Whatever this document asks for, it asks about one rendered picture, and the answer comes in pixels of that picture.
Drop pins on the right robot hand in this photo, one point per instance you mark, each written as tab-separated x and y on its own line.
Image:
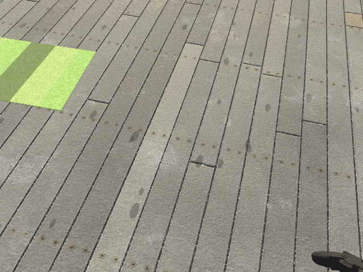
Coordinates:
343	262

